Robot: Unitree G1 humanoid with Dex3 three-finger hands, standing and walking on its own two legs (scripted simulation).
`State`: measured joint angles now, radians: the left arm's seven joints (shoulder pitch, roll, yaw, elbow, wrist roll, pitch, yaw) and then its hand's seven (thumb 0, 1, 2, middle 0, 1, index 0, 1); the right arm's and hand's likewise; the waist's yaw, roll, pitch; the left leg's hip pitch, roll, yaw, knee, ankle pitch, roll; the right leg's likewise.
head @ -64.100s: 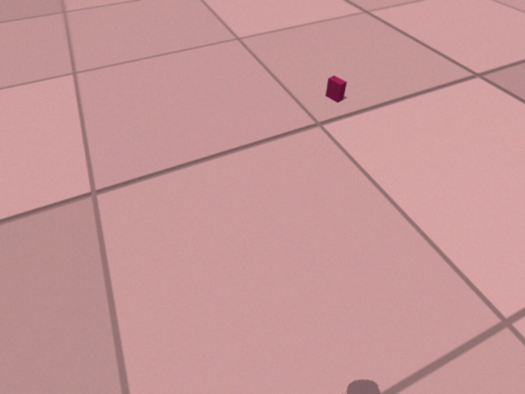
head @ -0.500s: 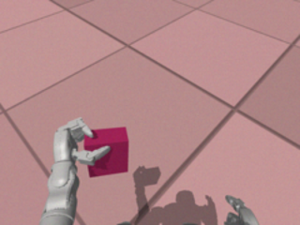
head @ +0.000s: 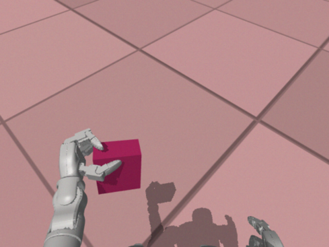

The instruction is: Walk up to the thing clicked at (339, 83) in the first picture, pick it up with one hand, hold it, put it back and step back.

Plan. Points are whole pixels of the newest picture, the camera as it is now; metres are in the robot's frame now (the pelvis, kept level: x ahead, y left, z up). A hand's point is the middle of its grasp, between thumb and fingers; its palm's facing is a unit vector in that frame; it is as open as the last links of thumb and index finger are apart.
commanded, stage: crouch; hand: left
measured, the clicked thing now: (118, 166) +0.32 +0.14 -0.01
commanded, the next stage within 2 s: lower in 1.80 s
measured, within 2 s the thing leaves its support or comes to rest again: neither
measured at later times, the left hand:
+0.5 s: hand (108, 175) +0.36 +0.19 -0.14, palm faces +0.24 -0.97 -0.03, open 7.0 cm
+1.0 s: hand (115, 195) +0.37 +0.22 -0.38, palm faces +0.26 -0.97 -0.05, open 6.8 cm
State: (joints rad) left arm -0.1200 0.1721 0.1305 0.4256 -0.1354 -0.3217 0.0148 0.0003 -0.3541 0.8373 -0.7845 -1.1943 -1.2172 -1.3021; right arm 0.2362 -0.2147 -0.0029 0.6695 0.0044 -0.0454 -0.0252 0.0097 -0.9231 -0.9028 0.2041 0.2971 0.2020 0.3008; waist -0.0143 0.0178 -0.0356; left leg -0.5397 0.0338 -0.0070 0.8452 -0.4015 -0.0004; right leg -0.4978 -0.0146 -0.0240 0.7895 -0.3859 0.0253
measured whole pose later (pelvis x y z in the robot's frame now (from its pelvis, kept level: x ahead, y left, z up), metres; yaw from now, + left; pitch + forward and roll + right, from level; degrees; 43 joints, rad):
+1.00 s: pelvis -0.08 +0.00 -0.32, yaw -4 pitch +32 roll -6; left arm -0.66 0.42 0.47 1.14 -0.05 -0.79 -0.03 0.02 -0.46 0.95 -0.80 -1.30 -1.40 -1.49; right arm 0.10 -0.26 0.03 0.72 -0.11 0.00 0.10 0.00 -0.94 -0.91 0.20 0.30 0.20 0.30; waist -0.13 -0.02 -0.12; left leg -2.05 0.03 -0.10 2.14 -0.66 -0.01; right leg -1.99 0.00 -0.05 2.08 -0.66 0.02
